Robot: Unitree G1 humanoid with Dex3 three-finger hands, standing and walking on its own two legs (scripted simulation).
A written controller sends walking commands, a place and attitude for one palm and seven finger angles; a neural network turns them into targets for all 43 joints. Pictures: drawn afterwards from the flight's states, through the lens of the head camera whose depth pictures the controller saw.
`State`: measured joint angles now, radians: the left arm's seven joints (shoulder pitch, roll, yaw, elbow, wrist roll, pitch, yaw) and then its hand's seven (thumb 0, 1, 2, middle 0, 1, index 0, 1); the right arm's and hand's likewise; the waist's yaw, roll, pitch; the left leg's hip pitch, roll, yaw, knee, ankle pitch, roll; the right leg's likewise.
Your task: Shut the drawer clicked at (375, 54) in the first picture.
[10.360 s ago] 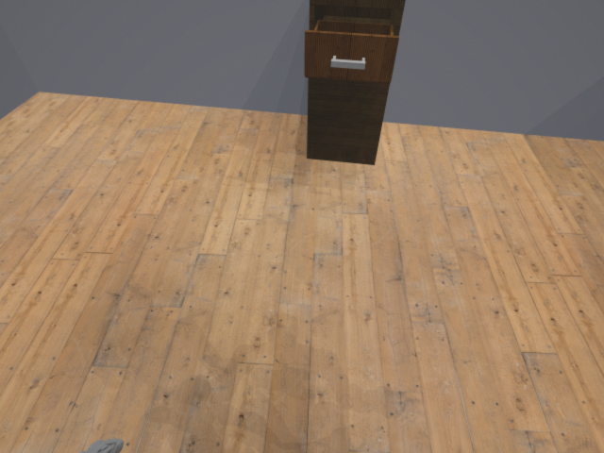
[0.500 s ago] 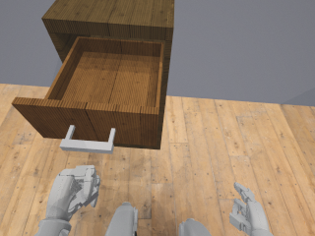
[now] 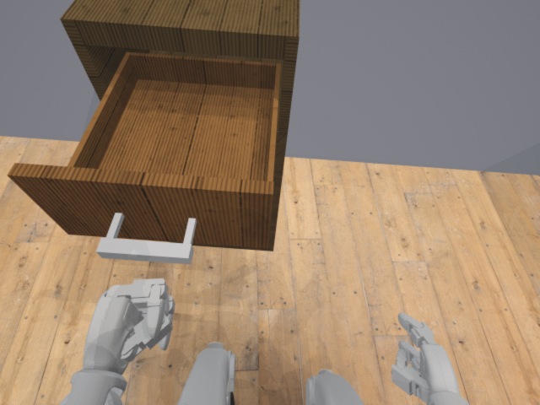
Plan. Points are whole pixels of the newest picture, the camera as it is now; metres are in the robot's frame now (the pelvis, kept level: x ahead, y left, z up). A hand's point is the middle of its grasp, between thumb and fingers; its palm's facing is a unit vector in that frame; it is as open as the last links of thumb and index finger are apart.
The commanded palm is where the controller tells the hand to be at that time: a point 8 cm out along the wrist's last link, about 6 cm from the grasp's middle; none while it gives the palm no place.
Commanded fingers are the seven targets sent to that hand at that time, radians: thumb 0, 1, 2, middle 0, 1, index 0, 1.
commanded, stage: push the drawer shut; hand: left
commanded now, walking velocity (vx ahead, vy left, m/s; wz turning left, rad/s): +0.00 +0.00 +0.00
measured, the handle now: (150, 237) +0.34 +0.19 +0.04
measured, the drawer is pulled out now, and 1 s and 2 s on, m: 0.28 0.22 0.09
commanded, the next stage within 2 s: none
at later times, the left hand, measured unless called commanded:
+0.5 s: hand (175, 293) +0.26 +0.14 +0.04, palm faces -0.06 -1.00 -0.06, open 3.2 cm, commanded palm +0.26 +0.19 +0.05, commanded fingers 0.00 0.90 0.90 -1.40 -1.60 -1.40 -1.60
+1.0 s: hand (180, 256) +0.31 +0.14 +0.04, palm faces -0.06 -1.00 -0.05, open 3.1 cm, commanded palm +0.31 +0.20 +0.05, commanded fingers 0.00 0.90 0.90 -1.40 -1.60 -1.40 -1.60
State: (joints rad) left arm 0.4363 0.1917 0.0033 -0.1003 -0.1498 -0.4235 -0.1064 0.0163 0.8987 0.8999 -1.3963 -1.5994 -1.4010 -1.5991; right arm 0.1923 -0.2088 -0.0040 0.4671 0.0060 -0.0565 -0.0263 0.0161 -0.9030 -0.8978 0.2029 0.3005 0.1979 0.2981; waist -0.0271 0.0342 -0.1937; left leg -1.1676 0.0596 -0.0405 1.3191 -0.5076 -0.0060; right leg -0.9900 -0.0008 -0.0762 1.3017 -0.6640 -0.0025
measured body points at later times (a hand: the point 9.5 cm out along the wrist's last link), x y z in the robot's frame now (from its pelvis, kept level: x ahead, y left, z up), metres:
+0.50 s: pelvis +0.00 -0.01 +0.00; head +0.09 +0.00 +0.44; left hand +0.26 +0.19 +0.05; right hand +0.18 -0.25 -0.08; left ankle +0.06 +0.12 -0.61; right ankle -0.02 -0.12 -0.61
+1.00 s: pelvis -0.01 -0.01 +0.01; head +0.08 +0.01 +0.45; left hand +0.31 +0.20 +0.04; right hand +0.15 -0.25 -0.09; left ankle +0.06 +0.12 -0.61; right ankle -0.02 -0.12 -0.61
